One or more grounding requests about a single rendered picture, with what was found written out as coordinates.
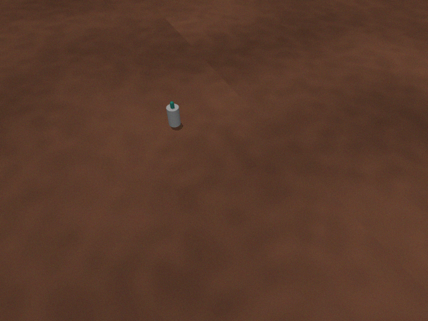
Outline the bottle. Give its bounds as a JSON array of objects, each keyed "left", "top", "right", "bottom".
[{"left": 166, "top": 101, "right": 181, "bottom": 127}]

